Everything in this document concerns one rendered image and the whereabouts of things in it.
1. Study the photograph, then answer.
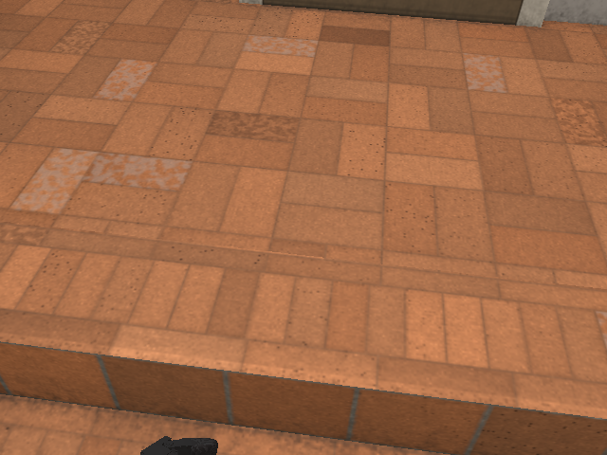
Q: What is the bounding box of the left robot hand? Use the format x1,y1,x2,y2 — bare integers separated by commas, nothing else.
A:
140,436,218,455

